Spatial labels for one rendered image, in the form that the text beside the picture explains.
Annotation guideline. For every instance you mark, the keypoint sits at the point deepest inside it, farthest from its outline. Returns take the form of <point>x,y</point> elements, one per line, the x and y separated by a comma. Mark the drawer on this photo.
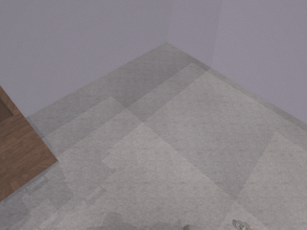
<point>5,113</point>

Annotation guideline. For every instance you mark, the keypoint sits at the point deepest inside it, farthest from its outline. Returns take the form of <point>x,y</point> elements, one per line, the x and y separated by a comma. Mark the robot right hand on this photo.
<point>241,225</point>

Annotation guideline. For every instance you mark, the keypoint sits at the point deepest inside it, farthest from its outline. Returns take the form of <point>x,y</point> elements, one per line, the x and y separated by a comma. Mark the cabinet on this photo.
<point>23,154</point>

